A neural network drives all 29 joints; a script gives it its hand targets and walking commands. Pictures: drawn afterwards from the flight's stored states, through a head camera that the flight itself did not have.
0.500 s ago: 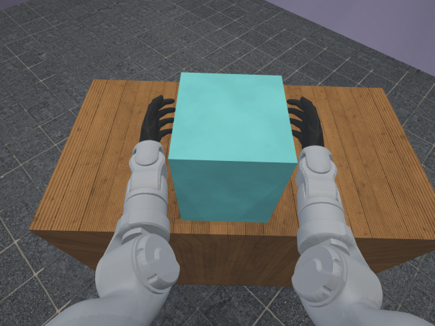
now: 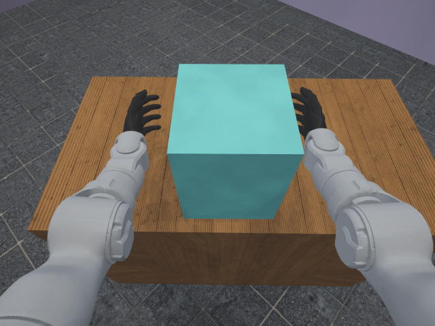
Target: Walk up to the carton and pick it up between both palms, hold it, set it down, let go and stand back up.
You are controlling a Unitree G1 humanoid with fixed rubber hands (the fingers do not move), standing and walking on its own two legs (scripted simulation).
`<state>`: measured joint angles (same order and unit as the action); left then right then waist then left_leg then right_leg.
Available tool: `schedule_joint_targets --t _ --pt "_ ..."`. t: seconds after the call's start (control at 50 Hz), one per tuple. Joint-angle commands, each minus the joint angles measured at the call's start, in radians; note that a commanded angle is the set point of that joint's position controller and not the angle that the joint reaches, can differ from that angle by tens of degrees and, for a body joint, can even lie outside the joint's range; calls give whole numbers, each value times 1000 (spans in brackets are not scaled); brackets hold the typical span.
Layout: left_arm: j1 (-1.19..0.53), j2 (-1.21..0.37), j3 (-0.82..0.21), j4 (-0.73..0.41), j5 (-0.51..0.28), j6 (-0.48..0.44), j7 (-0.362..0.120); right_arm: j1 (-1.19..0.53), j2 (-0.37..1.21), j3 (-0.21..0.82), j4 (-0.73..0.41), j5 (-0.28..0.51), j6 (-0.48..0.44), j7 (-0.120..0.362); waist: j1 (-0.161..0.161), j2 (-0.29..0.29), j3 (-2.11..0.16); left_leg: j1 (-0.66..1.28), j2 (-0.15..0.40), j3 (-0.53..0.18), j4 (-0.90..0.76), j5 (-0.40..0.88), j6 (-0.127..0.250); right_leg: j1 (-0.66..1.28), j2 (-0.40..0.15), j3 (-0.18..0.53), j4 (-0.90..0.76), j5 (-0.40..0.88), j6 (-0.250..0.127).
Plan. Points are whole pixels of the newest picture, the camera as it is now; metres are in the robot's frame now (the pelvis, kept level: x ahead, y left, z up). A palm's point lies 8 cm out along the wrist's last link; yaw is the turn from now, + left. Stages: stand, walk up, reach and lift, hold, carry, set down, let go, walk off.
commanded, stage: set down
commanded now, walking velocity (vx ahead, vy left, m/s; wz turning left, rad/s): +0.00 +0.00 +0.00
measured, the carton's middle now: (230, 147) +0.46 +0.03 +0.02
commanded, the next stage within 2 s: none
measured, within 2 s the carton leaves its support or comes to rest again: neither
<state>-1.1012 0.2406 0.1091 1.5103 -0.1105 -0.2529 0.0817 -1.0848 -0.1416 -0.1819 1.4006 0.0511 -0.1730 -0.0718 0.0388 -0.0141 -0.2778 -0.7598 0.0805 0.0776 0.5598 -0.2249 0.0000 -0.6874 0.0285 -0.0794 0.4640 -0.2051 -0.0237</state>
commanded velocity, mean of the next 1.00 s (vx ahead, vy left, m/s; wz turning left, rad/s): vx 0.00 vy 0.00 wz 0.00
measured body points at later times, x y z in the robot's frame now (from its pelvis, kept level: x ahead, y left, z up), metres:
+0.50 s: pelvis -0.02 -0.01 -0.01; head +0.08 +0.01 +0.43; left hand +0.46 +0.24 +0.11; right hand +0.50 -0.17 +0.12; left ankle +0.00 +0.12 -0.73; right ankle -0.02 -0.11 -0.73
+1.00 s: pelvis -0.01 -0.01 +0.01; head +0.04 +0.02 +0.46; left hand +0.46 +0.26 +0.18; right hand +0.49 -0.17 +0.20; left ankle +0.00 +0.12 -0.73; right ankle -0.02 -0.11 -0.73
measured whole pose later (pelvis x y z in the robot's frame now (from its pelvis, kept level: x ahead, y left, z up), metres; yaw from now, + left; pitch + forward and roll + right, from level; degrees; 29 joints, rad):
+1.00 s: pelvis -0.01 -0.01 +0.01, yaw +2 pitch +19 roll -1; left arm -1.22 0.41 -0.13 1.33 -0.35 0.02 0.03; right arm -1.23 -0.37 0.05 1.34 0.41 0.05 0.00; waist 0.02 -0.04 -0.25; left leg -0.63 0.05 0.03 0.45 -0.15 -0.01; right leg -0.56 0.02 -0.09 0.39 -0.16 -0.03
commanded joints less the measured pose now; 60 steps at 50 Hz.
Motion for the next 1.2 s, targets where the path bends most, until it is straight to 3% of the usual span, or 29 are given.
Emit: schedule_joint_targets --t 0.0,0.12,0.22,0.38,0.6,0.72,0.9,1.0,1.14,1.18 --pt "-479 142 -71 -92 -67 -72 -20 -426 -212 19 -94 44 -80 0 -12 83 -686 600 -20 -52 123 715 -77 53 5 -1 1 339 16" --pt "-527 192 -174 -72 -169 -97 -48 -461 -289 100 -69 160 -96 36 -17 79 -722 509 -30 -50 104 629 -82 110 5 -3 32 350 19" --pt "-565 235 -231 -86 -232 -102 -62 -502 -310 182 -110 255 -86 69 3 45 -773 406 -42 -40 85 548 -61 179 -7 7 71 380 37" --pt "-584 289 -250 -151 -270 -48 -76 -535 -347 254 -155 348 -42 86 13 -2 -802 285 -56 -32 34 450 -31 321 -23 29 100 463 63" --pt "-616 304 -240 -191 -263 69 -73 -572 -385 228 -157 345 57 71 -6 -5 -686 338 -60 -42 -40 381 -23 352 -13 22 30 395 59" --pt "-644 288 -265 -223 -264 131 -60 -585 -409 200 -147 336 108 74 -21 61 -650 479 -49 -55 -45 428 -43 275 0 6 -18 331 36" --pt "-621 304 -233 -310 -246 219 -50 -574 -423 211 -195 361 179 75 -10 85 -614 564 -51 -62 -66 474 -54 313 7 8 -56 352 29" --pt "-542 302 -209 -351 -232 251 -60 -500 -399 233 -209 373 207 72 -4 69 -536 588 -56 -65 -87 462 -48 345 7 14 -78 348 30" --pt "-295 287 -132 -493 -159 257 -89 -264 -362 246 -363 371 192 54 -3 47 -424 600 -70 -65 -121 469 -43 462 5 27 -96 389 38" --pt "-351 315 -111 -515 -164 245 -92 -322 -361 227 -423 355 186 50 3 40 -410 552 -76 -59 -133 396 -35 446 -1 31 -99 327 42"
